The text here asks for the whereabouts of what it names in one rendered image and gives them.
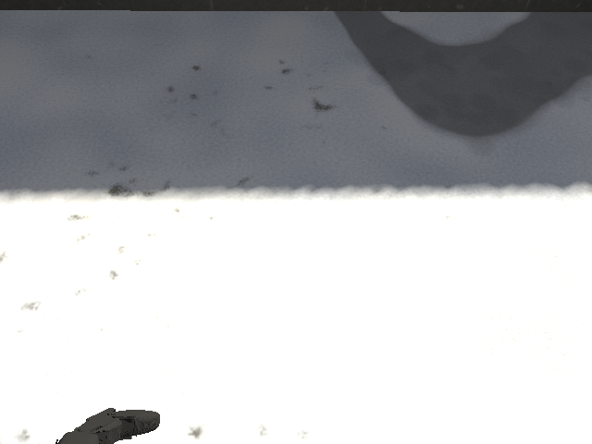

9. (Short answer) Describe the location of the robot left hand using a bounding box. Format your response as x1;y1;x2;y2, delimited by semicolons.
55;408;160;444

